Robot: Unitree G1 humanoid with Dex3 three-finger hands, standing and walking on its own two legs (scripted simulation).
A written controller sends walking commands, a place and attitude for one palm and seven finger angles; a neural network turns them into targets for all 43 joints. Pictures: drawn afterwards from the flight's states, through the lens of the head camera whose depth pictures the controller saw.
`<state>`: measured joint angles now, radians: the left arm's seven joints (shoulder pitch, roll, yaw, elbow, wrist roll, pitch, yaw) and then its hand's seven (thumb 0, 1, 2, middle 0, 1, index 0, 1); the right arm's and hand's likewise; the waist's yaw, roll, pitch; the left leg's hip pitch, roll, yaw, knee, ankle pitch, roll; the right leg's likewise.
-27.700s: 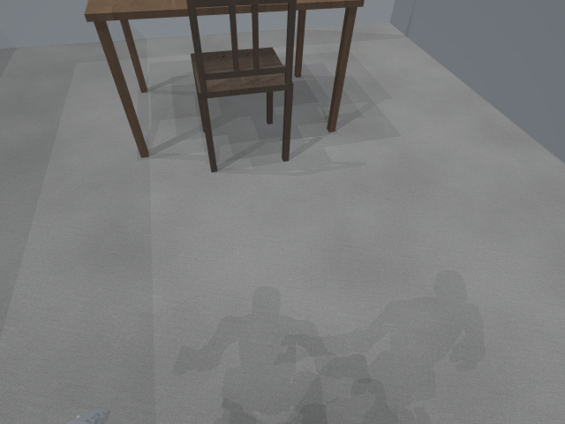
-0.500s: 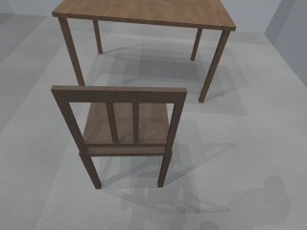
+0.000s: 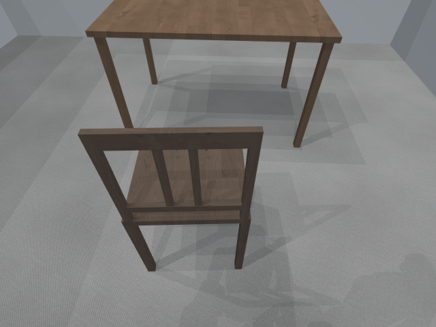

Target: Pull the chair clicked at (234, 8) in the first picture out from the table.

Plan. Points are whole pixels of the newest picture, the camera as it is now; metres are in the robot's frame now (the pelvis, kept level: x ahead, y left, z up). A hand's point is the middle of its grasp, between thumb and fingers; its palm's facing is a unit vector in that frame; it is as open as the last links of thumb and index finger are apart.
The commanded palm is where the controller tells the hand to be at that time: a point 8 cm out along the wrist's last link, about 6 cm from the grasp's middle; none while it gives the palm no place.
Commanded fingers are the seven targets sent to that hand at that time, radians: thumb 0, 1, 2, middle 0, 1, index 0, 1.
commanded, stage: let the arm hang, fingers relaxed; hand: left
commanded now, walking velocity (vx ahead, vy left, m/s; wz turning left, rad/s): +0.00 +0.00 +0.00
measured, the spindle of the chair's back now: (164, 179) +0.49 +0.19 -0.10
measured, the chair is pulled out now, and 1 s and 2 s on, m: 0.63 0.63 0.63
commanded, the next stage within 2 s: look to check the result in 0.32 s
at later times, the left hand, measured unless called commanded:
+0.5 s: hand out of the picture -0.02 +0.14 -0.18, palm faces +0.05 -0.98 -0.17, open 7.4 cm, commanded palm none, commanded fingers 0.00 0.90 0.90 -0.20 -0.30 -0.20 -0.30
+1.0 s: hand out of the picture -0.01 +0.14 -0.18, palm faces +0.06 -0.99 -0.16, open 7.4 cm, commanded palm none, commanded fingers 0.00 0.90 0.90 -0.20 -0.30 -0.20 -0.30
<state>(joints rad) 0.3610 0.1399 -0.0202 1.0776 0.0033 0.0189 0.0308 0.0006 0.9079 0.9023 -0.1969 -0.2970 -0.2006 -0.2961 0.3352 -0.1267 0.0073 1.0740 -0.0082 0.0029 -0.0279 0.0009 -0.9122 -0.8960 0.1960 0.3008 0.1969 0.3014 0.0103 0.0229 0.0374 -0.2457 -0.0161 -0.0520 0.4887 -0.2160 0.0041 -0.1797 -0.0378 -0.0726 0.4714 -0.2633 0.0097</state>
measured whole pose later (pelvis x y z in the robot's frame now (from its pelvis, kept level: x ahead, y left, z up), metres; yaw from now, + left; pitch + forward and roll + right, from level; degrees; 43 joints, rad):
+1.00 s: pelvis +0.00 -0.02 +0.00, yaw +1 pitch -2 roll +0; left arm 0.32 0.12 0.00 1.05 0.00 0.01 0.03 0.00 0.90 0.90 -0.20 -0.30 -0.20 -0.30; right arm 0.33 -0.11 0.00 1.08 -0.01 0.00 -0.04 0.00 -0.92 -0.90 0.20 0.30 0.20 0.30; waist 0.01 0.00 0.06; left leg -0.24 0.01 -0.07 0.48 -0.21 -0.03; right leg -0.18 -0.01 -0.09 0.47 -0.27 -0.02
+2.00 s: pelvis +0.00 -0.03 +0.00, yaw +1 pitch -2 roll +0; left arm 0.33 0.12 0.00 1.05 0.00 0.01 0.03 0.00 0.90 0.90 -0.20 -0.30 -0.20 -0.30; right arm 0.34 -0.10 0.00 1.08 -0.01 0.00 -0.05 0.00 -0.91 -0.90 0.20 0.30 0.20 0.30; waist 0.01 0.00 0.06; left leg -0.24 0.02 -0.08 0.48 -0.21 -0.03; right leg -0.18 0.00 -0.10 0.47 -0.27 -0.03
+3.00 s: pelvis +0.00 -0.02 +0.00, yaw +1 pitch -2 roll +0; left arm 0.33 0.12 0.00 1.05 0.00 0.01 0.03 0.00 0.90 0.90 -0.20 -0.30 -0.20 -0.30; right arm 0.34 -0.10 0.01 1.08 -0.01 0.00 -0.05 0.00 -0.91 -0.90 0.20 0.30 0.20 0.30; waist 0.01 0.00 0.06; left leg -0.24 0.01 -0.08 0.48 -0.21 -0.03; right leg -0.17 -0.01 -0.10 0.47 -0.27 -0.03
